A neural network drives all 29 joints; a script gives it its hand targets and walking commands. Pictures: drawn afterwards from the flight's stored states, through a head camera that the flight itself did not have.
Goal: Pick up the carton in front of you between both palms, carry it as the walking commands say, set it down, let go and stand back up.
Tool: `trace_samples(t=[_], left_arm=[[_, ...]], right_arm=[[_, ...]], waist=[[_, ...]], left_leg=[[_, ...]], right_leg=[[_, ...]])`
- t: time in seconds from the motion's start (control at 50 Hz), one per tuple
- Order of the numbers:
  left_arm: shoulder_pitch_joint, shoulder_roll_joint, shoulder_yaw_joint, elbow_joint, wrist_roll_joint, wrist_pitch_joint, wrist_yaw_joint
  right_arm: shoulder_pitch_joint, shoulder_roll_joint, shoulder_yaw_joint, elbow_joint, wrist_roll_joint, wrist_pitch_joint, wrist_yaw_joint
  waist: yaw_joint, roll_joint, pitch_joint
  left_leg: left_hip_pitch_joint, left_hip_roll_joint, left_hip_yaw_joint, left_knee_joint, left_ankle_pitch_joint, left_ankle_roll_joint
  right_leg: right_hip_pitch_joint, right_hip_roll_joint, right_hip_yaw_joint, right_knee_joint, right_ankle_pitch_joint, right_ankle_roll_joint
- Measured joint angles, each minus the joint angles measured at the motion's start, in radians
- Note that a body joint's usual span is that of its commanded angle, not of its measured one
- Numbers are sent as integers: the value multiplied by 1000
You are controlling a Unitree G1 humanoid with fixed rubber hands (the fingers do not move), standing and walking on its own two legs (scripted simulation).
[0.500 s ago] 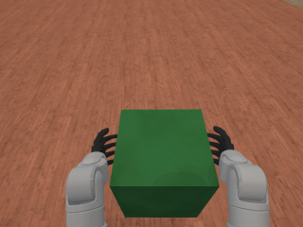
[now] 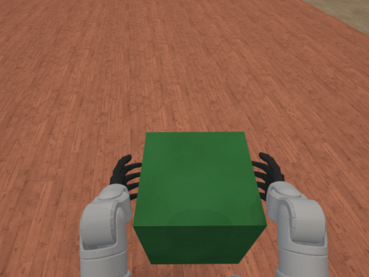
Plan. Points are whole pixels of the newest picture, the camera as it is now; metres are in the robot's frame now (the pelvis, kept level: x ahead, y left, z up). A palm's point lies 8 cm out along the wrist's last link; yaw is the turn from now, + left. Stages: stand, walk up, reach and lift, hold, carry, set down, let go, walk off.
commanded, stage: carry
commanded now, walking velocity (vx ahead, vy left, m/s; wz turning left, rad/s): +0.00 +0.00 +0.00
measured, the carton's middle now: (195, 201) +0.29 +0.00 +0.01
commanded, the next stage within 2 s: hold in 1.86 s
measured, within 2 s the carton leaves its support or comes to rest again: neither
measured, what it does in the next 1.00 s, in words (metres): walks ahead: right foot, then left foot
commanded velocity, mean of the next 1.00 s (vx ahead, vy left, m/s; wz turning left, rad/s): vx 0.00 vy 0.00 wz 0.00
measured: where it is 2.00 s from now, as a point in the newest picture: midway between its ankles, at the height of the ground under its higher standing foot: outside the picture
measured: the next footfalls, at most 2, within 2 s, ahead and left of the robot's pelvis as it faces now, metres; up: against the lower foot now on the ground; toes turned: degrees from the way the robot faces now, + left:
right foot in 0.08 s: +0.23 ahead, -0.11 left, +0.00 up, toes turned +17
left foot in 0.24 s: +0.10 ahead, +0.10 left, +0.00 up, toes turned +10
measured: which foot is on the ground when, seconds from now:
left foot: down 0.00-0.12, up 0.14-0.22, down 0.24-1.00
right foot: up 0.00-0.06, down 0.08-1.00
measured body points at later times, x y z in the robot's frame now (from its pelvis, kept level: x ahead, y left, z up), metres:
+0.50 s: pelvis +0.17 -0.01 -0.02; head +0.14 -0.01 +0.43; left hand +0.44 +0.16 +0.07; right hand +0.45 -0.15 +0.07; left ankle +0.06 +0.10 -0.75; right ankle +0.19 -0.11 -0.75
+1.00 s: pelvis +0.14 +0.00 -0.02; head +0.11 -0.01 +0.43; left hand +0.41 +0.16 +0.02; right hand +0.43 -0.14 +0.02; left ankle +0.06 +0.10 -0.75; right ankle +0.19 -0.11 -0.75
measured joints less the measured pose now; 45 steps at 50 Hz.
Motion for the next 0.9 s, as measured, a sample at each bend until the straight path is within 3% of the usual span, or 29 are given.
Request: trace_samples(t=[0.08, 0.12, 0.16, 0.18, 0.22, 0.28, 0.3, 0.46, 0.64, 0.9], left_arm=[[-5, -1, 8, -8, -4, 9, 0], [-18, -3, 4, 30, 0, -4, -1], [-35, -6, 4, 80, 1, -14, -2], [-35, -6, 5, 95, 1, -16, -3], [-25, -5, 8, 105, -3, -18, -5], [-3, -1, 5, 89, -8, -28, -6], [5, 0, 4, 82, -10, -31, -7], [-8, -1, 13, 38, -9, -28, -7], [2, 0, 6, 88, 7, -29, -11], [47, 5, -9, 271, 56, -229, -40]], right_arm=[[-10, 1, 4, -6, -10, 12, 3], [-24, -2, -14, 14, -15, 15, 7], [-28, -4, -29, 35, -20, 20, 7], [-23, -1, -32, 42, -24, 20, 7], [-11, 2, -26, 47, -29, 19, 5], [0, 0, -9, 40, -27, 13, 3], [4, -1, -3, 36, -26, 11, 2], [-16, 2, -2, 10, -21, 6, 1], [0, 0, 1, 68, -33, -9, 11], [49, -6, 14, 245, -82, -206, 41]], waist=[[8, -4, -7], [16, 36, -10], [20, 60, 4], [20, 61, 12], [19, 56, 27], [21, 54, 43], [20, 53, 39], [17, 28, -23], [17, 20, -44], [15, 22, -15]], left_leg=[[57, 6, -10, 109, -135, -39], [21, 40, -33, 249, -193, -57], [-44, 40, -90, 367, -247, -66], [-67, 32, -107, 376, -276, -65], [-89, 21, -116, 296, -273, -59], [-72, 25, -104, 173, -70, -58], [-59, 27, -102, 164, -61, -57], [-43, 24, -100, 203, -152, -53], [-35, 16, -83, 229, -182, -44], [-39, 9, -71, 243, -176, -31]], right_leg=[[125, 31, -63, -208, 181, -7], [150, 53, -87, -187, 70, -87], [158, 58, -97, -160, 9, -113], [168, 54, -97, -166, 17, -94], [193, 50, -96, -186, 4, -95], [228, 54, -93, -195, -21, -95], [236, 55, -93, -190, -32, -92], [222, 37, -88, -89, -128, -70], [221, 20, -69, -38, -174, -50], [221, 9, -63, -38, -149, -47]])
